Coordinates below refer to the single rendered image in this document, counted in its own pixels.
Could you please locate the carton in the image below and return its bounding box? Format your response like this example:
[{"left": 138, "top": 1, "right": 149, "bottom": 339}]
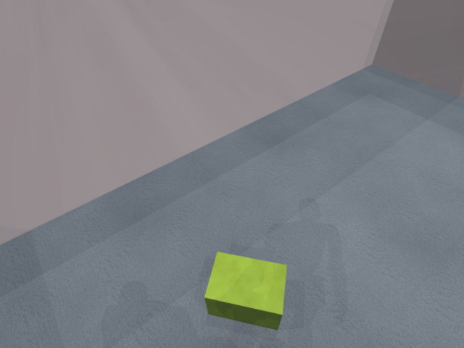
[{"left": 204, "top": 252, "right": 287, "bottom": 330}]

